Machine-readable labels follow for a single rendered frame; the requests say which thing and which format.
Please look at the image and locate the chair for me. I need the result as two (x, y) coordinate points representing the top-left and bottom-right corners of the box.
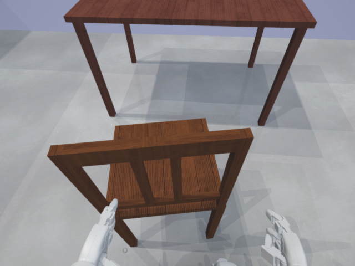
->
(47, 118), (254, 247)

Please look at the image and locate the table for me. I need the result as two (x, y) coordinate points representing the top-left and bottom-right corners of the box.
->
(64, 0), (317, 126)

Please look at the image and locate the right robot hand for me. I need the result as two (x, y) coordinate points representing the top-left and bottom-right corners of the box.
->
(261, 209), (308, 266)

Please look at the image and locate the left robot hand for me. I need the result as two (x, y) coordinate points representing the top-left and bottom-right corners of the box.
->
(77, 198), (120, 266)

